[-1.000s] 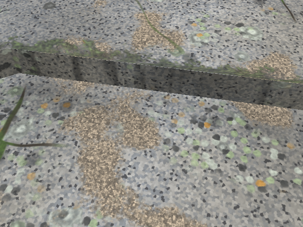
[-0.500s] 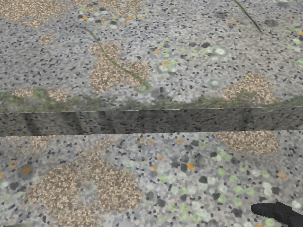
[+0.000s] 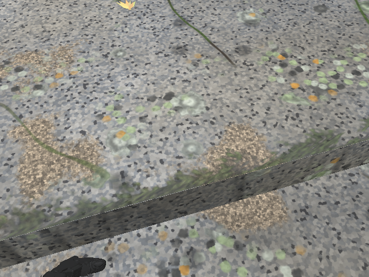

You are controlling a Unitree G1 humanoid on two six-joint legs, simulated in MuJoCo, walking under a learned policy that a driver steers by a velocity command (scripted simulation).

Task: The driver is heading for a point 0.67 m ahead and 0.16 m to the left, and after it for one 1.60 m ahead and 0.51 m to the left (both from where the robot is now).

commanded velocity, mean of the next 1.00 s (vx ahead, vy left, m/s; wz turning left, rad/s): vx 0.50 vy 0.00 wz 0.42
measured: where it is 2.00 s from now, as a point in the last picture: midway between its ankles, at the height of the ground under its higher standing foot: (135, 115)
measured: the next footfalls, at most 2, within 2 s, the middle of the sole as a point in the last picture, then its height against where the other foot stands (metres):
left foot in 0.50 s outside the picture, level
right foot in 1.20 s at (150, 168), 0.19 m higher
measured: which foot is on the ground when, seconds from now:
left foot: down 0.00-0.00, up 0.02-0.48, down 0.50-1.00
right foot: down 0.00-0.52, up 0.54-1.00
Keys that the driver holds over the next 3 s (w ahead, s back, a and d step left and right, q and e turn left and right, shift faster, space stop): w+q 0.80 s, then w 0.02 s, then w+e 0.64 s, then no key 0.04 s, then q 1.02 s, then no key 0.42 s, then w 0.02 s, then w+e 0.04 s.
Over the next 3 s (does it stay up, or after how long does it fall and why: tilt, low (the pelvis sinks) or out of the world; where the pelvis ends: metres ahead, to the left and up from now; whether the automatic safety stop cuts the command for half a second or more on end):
stays up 1.04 0.14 0.21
